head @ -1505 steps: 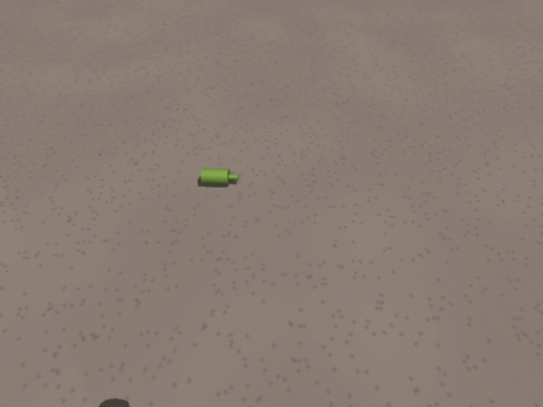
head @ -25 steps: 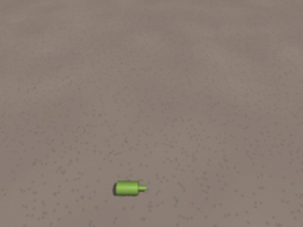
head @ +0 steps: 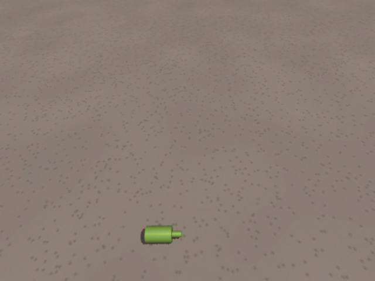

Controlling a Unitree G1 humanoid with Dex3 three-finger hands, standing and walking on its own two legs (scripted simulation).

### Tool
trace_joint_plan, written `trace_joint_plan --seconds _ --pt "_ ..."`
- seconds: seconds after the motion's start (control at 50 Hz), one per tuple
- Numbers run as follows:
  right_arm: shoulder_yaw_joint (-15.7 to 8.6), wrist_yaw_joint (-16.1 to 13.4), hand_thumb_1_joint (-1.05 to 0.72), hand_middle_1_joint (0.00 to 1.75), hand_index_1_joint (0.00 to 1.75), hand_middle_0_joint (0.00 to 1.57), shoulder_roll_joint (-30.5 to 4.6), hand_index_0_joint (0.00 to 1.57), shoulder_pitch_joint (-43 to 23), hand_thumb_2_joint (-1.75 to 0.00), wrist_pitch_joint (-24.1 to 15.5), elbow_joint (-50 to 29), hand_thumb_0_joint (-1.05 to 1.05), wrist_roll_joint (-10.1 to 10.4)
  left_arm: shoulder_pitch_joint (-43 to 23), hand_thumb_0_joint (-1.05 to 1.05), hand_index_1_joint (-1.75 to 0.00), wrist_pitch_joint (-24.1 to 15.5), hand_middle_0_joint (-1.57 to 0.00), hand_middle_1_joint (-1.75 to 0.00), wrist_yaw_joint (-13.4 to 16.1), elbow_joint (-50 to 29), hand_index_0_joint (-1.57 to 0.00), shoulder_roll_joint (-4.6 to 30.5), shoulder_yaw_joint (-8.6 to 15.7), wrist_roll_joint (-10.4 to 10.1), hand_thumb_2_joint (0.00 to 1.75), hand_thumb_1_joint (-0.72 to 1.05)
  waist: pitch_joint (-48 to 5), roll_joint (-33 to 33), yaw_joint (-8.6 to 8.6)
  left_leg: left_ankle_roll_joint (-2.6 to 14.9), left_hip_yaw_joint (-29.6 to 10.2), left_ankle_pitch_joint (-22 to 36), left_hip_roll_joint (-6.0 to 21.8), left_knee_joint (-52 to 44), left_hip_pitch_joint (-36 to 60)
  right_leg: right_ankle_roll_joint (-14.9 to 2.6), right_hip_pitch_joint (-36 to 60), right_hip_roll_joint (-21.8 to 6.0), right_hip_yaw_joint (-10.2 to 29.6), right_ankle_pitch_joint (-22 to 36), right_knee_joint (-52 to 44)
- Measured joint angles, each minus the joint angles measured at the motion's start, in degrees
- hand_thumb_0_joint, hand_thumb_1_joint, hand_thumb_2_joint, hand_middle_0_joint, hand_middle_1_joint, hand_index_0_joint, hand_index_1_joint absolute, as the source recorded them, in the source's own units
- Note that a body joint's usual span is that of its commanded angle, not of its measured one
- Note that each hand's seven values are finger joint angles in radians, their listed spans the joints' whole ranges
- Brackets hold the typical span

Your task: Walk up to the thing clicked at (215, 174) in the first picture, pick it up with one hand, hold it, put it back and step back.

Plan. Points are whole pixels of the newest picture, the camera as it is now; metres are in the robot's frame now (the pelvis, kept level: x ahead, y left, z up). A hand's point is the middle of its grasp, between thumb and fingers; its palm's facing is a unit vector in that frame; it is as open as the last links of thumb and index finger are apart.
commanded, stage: stand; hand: left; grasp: from above
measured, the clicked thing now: (163, 234) +0.47 +0.19 -0.74
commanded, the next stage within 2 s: step back in 1.46 s
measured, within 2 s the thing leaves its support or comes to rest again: neither
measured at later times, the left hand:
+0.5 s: hand out of the picture +0.08 +0.24 -0.16, palm faces +0.01 -0.94 -0.33, open 7.4 cm
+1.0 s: hand out of the picture +0.10 +0.25 -0.16, palm faces -0.01 -0.94 -0.33, open 7.4 cm
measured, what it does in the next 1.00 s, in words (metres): stands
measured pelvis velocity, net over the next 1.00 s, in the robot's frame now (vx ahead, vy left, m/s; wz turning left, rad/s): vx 0.02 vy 0.00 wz -0.01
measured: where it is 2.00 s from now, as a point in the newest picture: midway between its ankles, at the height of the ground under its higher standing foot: outside the picture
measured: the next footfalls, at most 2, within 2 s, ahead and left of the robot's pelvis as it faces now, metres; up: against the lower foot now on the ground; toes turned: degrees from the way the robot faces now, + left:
left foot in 1.88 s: -0.01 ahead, +0.13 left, +0.00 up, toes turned -3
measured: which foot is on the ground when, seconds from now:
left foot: down 0.00-1.00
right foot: down 0.00-1.00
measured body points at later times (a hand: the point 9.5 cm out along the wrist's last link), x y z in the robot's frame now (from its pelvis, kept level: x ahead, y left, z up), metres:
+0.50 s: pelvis +0.01 +0.00 +0.00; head +0.02 -0.01 +0.45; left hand +0.08 +0.29 -0.14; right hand +0.07 -0.29 -0.14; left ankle +0.02 +0.13 -0.75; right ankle +0.02 -0.13 -0.75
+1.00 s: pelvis +0.02 +0.00 +0.00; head +0.03 +0.00 +0.45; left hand +0.10 +0.29 -0.13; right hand +0.09 -0.30 -0.14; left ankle +0.02 +0.13 -0.75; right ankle +0.02 -0.13 -0.75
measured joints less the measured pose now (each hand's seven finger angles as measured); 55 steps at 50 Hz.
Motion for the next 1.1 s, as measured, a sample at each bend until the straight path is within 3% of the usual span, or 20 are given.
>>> trace_joint_plan --seconds 1.1 --pt "1.28 0.41 -0.91 0.3 0.3 0.2 -1.25 0.2 -2.68 -0.9 -0.63 0.89 0.01 0.5 -3.7 0.0 -0.3 -0.47 -0.2 -0.3 -0.9 -0.15 -0.2 1.18 -0.65 -0.82 0.9 0.91 -0.29 -0.6 -0.68 -0.09 0.71 -0.51 0.37 -2.62 1.56 -0.01 1.35 0.37 0.64 -0.12 -2.81"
